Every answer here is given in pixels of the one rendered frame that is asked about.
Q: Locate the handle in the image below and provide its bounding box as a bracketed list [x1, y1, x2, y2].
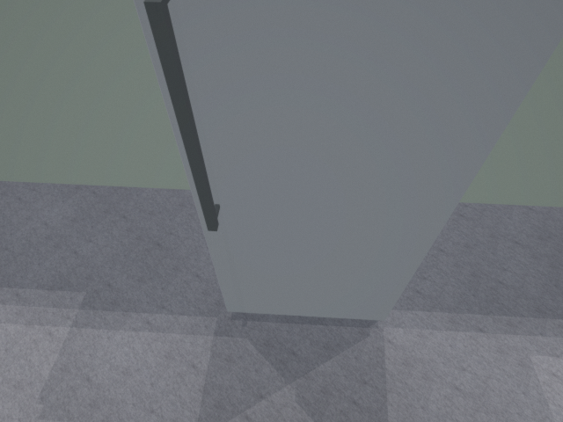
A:
[144, 0, 220, 231]

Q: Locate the fridge door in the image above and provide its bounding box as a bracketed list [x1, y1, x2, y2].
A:
[134, 0, 563, 321]

